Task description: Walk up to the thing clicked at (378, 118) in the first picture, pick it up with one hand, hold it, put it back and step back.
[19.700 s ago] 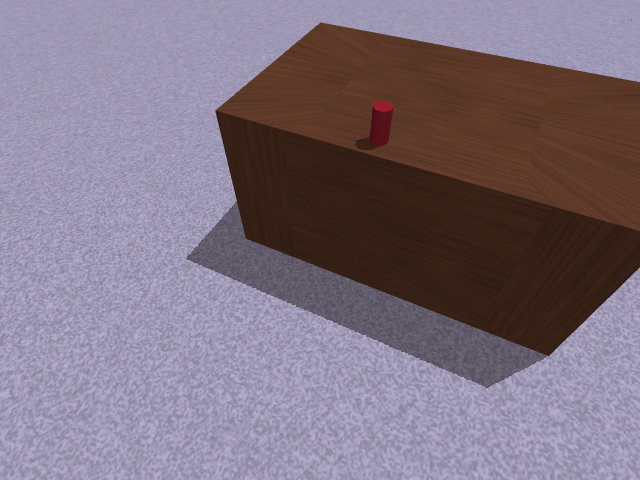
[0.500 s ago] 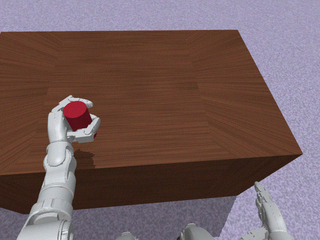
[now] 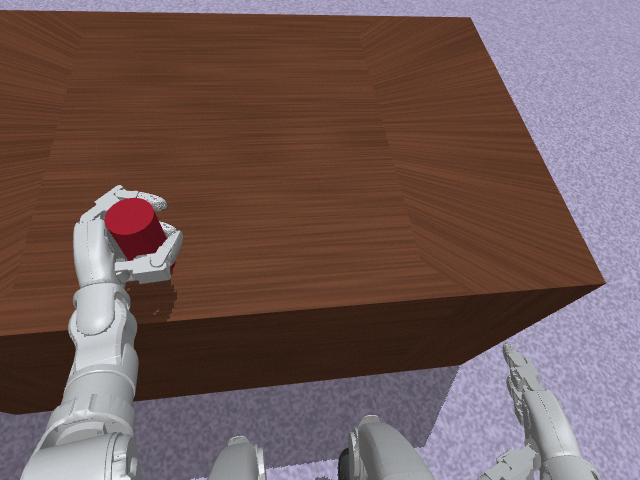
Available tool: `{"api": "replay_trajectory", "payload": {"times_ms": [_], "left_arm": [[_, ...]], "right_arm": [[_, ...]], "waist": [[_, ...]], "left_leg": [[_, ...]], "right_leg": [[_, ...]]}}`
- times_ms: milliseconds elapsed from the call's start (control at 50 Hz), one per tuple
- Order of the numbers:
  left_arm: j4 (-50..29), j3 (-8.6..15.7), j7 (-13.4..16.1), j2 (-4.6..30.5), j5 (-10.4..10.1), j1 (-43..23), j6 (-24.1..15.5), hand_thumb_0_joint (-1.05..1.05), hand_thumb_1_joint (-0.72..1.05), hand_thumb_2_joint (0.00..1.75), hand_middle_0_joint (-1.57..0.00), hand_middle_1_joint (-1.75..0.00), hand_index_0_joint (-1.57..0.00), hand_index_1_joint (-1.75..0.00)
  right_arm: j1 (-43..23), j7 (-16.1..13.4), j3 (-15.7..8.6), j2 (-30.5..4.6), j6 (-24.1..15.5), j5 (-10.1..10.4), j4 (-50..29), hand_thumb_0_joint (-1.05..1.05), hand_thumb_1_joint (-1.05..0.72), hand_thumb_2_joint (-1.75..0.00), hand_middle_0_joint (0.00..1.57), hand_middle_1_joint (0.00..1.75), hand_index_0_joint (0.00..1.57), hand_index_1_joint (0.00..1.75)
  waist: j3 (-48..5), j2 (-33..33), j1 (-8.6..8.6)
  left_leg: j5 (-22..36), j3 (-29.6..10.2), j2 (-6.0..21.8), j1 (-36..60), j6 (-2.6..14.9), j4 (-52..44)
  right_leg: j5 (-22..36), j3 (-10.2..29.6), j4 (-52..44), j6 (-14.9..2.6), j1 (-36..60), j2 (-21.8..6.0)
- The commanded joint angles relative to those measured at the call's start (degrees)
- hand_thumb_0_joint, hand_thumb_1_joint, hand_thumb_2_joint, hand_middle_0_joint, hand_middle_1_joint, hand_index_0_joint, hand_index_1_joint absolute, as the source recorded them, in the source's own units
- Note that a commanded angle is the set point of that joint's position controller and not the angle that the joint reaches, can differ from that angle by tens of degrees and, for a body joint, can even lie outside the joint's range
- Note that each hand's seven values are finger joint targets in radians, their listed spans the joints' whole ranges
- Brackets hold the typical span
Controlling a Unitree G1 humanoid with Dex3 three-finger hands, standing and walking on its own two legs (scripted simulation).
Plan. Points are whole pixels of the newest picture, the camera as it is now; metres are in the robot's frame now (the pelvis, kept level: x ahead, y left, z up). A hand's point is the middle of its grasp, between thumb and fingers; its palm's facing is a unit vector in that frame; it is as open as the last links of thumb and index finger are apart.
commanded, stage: lower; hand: left
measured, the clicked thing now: (143, 241) +0.42 +0.19 +0.01
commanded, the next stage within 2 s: loosen in 0.86 s
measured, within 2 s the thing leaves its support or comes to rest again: rests again in 0.76 s
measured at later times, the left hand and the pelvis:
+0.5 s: hand (160, 249) +0.42 +0.18 -0.02, palm faces +0.14 -0.99 +0.00, open 7.2 cm; pelvis -0.01 +0.00 -0.02, yaw +0 degrees
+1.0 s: hand (168, 259) +0.42 +0.18 -0.04, palm faces +0.14 -0.99 -0.01, open 7.2 cm; pelvis -0.01 +0.00 -0.04, yaw +0 degrees
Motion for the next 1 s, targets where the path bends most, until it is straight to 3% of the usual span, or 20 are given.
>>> {"api": "replay_trajectory", "payload": {"times_ms": [0, 40, 160, 260, 280, 340, 380, 460, 500, 520, 560, 580, 600, 740, 820, 860, 880, 940, 960, 980], "left_arm": [[-13.50, 2.89, -0.18, 11.28, -0.90, -21.56, -5.47, 0.00, 0.48, 1.35, -1.42, -1.48, -1.42, -1.49], [-12.86, 1.95, -0.61, 9.74, -0.59, -21.13, -5.56, 0.00, 0.47, 1.35, -1.42, -1.48, -1.43, -1.49], [-12.84, 3.86, -0.27, 12.11, -0.66, -22.03, -5.97, 0.00, 0.44, 1.35, -1.43, -1.49, -1.43, -1.50], [-10.72, 2.37, -1.17, 10.74, -0.24, -21.47, -6.12, 0.00, 0.43, 1.33, -1.40, -1.46, -1.40, -1.47], [-11.71, 3.91, -1.02, 12.29, -0.33, -21.92, -6.26, 0.00, 0.44, 1.33, -1.39, -1.45, -1.40, -1.46], [-11.82, 3.81, -0.67, 11.91, -0.29, -22.20, -6.66, 0.00, 0.43, 1.33, -1.39, -1.45, -1.39, -1.46], [-11.45, 4.51, -0.36, 13.36, -0.15, -22.61, -6.75, 0.00, 0.43, 1.31, -1.39, -1.44, -1.40, -1.45], [-9.65, 3.61, -0.49, 11.71, 0.26, -21.08, -6.86, 0.00, 0.42, 1.30, -1.39, -1.43, -1.39, -1.44], [-9.52, 3.67, -0.41, 11.97, 0.45, -21.76, -7.06, 0.00, 0.42, 1.31, -1.40, -1.45, -1.40, -1.45], [-11.30, 4.68, -0.09, 13.20, 0.50, -22.86, -7.39, 0.00, 0.44, 1.32, -1.39, -1.45, -1.39, -1.45], [-10.37, 4.23, -0.06, 12.12, 0.43, -22.26, -7.48, 0.00, 0.43, 1.32, -1.39, -1.45, -1.40, -1.46], [-9.20, 3.09, -0.04, 9.97, 0.30, -21.25, -7.39, 0.00, 0.45, 1.32, -1.40, -1.45, -1.40, -1.46], [-11.13, 3.93, 0.07, 11.86, 0.37, -22.49, -7.70, 0.00, 0.44, 1.32, -1.38, -1.44, -1.39, -1.45], [-10.69, 3.69, 0.62, 11.78, 0.93, -21.66, -8.06, 0.00, 0.42, 1.29, -1.36, -1.41, -1.36, -1.42], [-9.65, 3.44, 0.95, 11.31, 1.32, -21.10, -8.21, 0.00, 0.44, 1.31, -1.38, -1.44, -1.38, -1.45], [-10.67, 3.20, 0.77, 10.58, 1.18, -21.74, -8.45, 0.00, 0.43, 1.31, -1.39, -1.44, -1.40, -1.45], [-10.02, 1.51, 0.69, 8.47, 1.32, -20.97, -8.30, 0.00, 0.42, 1.32, -1.38, -1.45, -1.39, -1.45], [-9.54, 4.46, 1.53, 12.45, 1.71, -20.77, -8.09, 0.00, 0.42, 1.31, -1.36, -1.43, -1.37, -1.44], [-11.88, 3.48, 1.64, 11.92, 1.80, -23.08, -8.28, 0.00, 0.48, 1.23, -1.41, -1.40, -1.44, -1.38], [-10.33, 2.98, 1.67, 10.33, 1.56, -22.09, -8.22, 0.00, 0.40, 1.15, -1.36, -1.32, -1.40, -1.30]], "right_arm": [[3.23, -1.14, -5.79, -9.88, -2.39, 0.51, -10.60, 0.00, 0.53, -0.06, 0.05, 0.05, 0.05, 0.05], [2.58, -0.86, -4.32, -8.66, -2.48, 0.43, -13.57, 0.00, 0.53, -0.06, 0.05, 0.05, 0.05, 0.05], [4.15, -1.20, -5.46, -9.36, -2.11, 0.53, -14.57, 0.00, 0.53, -0.06, 0.05, 0.05, 0.05, 0.05], [4.82, -1.13, -4.10, -8.29, -2.02, 0.45, -14.75, 0.00, 0.53, -0.06, 0.05, 0.05, 0.05, 0.05], [4.36, -1.22, -4.59, -9.06, -2.09, 0.39, -15.73, 0.00, 0.53, -0.05, 0.05, 0.05, 0.05, 0.05], [3.97, -1.08, -4.33, -9.02, -1.92, 0.14, -16.95, 0.00, 0.54, -0.05, 0.05, 0.05, 0.05, 0.05], [4.40, -1.26, -5.99, -10.30, -1.88, 0.24, -17.45, 0.00, 0.53, -0.06, 0.05, 0.05, 0.05, 0.05], [5.39, -1.11, -5.26, -9.85, -1.91, 0.07, -17.19, 0.00, 0.53, -0.05, 0.05, 0.05, 0.05, 0.05], [4.54, -1.20, -6.17, -10.48, -1.95, 0.10, -20.00, 0.00, 0.53, -0.05, 0.05, 0.05, 0.05, 0.05], [4.97, -1.13, -5.61, -9.87, -1.87, -0.02, -18.20, 0.00, 0.54, -0.05, 0.05, 0.05, 0.05, 0.05], [5.08, -1.02, -5.58, -9.29, -1.98, -0.09, -17.85, 0.00, 0.53, -0.05, 0.05, 0.05, 0.05, 0.05], [5.16, -0.93, -5.69, -9.56, -2.09, -0.07, -18.88, 0.00, 0.53, -0.05, 0.05, 0.05, 0.05, 0.05], [4.41, -1.01, -5.57, -9.84, -2.26, 0.02, -19.76, 0.00, 0.53, -0.05, 0.05, 0.05, 0.05, 0.05], [5.46, -0.82, -6.10, -10.44, -1.84, -0.30, -19.69, 0.00, 0.53, -0.06, 0.05, 0.05, 0.05, 0.05], [5.86, -0.71, -7.20, -10.99, -1.73, -0.35, -19.69, 0.00, 0.53, -0.06, 0.05, 0.05, 0.05, 0.05], [6.07, -0.56, -6.16, -10.13, -1.88, -0.40, -20.72, 0.00, 0.53, -0.05, 0.05, 0.05, 0.05, 0.05], [6.07, -0.50, -6.02, -9.80, -1.94, -0.40, -21.27, 0.00, 0.53, -0.06, 0.05, 0.05, 0.05, 0.05], [5.07, -0.69, -6.89, -10.85, -1.70, -0.25, -21.97, 0.00, 0.53, -0.05, 0.05, 0.05, 0.05, 0.05], [5.89, -0.69, -6.47, -10.28, -1.67, -0.42, -21.67, 0.00, 0.54, -0.05, 0.05, 0.05, 0.05, 0.05], [6.12, -0.68, -6.29, -9.84, -1.53, -0.41, -21.80, 0.00, 0.53, -0.04, 0.05, 0.05, 0.05, 0.05]], "waist": [[-26.15, 7.27, -0.41], [-27.00, 5.70, -0.71], [-25.79, 5.40, -1.41], [-25.67, 6.57, -1.70], [-26.06, 6.51, -1.34], [-26.81, 7.04, -1.11], [-27.97, 7.29, -1.94], [-27.18, 7.24, -2.20], [-28.18, 6.25, -3.07], [-26.77, 7.03, -1.90], [-26.02, 6.83, -2.39], [-26.65, 6.39, -2.95], [-27.50, 6.97, -2.44], [-29.31, 8.92, -2.54], [-28.65, 9.03, -3.10], [-29.11, 7.76, -3.51], [-29.31, 7.37, -3.83], [-28.31, 7.06, -3.27], [-28.29, 7.93, -3.40], [-28.73, 7.18, -3.77]], "left_leg": [[21.12, -3.25, -1.27, 15.37, -1.64, -6.73], [20.70, -3.18, -1.40, 14.04, -1.34, -5.94], [14.89, -2.45, -2.01, 10.45, -0.74, -5.00], [17.19, -2.57, -2.11, 9.59, -0.81, -3.49], [17.11, -2.67, -2.03, 9.59, -0.84, -3.53], [17.14, -3.03, -2.00, 9.09, -1.08, -3.46], [17.35, -3.09, -1.87, 9.74, -0.97, -2.91], [17.41, -3.37, -1.75, 9.23, -1.11, -2.29], [15.29, -3.22, -1.92, 8.37, -0.84, -2.14], [13.91, -3.03, -2.19, 6.66, -0.92, -2.37], [11.35, -2.78, -2.30, 5.29, -0.64, -1.89], [12.50, -3.03, -2.13, 6.28, -0.74, -1.91], [13.27, -3.12, -2.08, 7.11, -0.89, -1.85], [18.61, -3.77, -1.78, 8.11, -1.42, -0.13], [16.99, -3.82, -1.75, 7.39, -1.49, 0.34], [16.05, -3.77, -1.85, 6.08, -1.18, 0.76], [15.55, -3.66, -1.87, 6.28, -1.12, 0.75], [12.55, -3.34, -2.22, 3.78, -0.87, 0.94], [11.82, -3.16, -2.27, 4.47, -0.97, 0.67], [11.59, -3.06, -2.40, 3.77, -0.79, 1.04]], "right_leg": [[16.21, 0.89, -3.52, -2.22, 11.41, 2.19], [16.65, 1.06, -3.12, -2.11, 12.01, 2.17], [13.74, 2.12, -2.98, -1.66, 11.77, 1.92], [15.29, 1.97, -1.53, -1.79, 10.14, 1.99], [15.00, 1.83, -1.41, -1.86, 9.89, 2.04], [14.66, 1.51, -0.68, -2.05, 10.06, 2.07], [14.80, 1.67, -0.31, -2.03, 9.78, 2.07], [14.27, 1.32, 0.68, -2.08, 7.51, 2.29], [13.38, 1.52, 0.25, -1.92, 8.40, 2.28], [12.44, 1.65, 0.23, -1.93, 8.46, 2.17], [10.51, 2.53, -0.02, -1.74, 7.65, 1.96], [11.31, 1.74, 0.53, -1.91, 7.29, 2.24], [11.57, 1.47, 0.82, -1.96, 6.90, 2.42], [14.29, 0.93, 3.36, -2.38, 4.67, 2.53], [12.98, 0.85, 3.97, -2.36, 3.46, 2.60], [12.94, 0.90, 3.95, -2.21, 3.94, 2.69], [12.78, 0.92, 3.92, -2.18, 3.96, 2.66], [10.93, 1.35, 3.70, -2.04, 3.90, 2.53], [10.53, 1.40, 3.46, -2.01, 4.14, 2.53], [10.70, 1.77, 3.50, -1.92, 4.60, 2.31]]}}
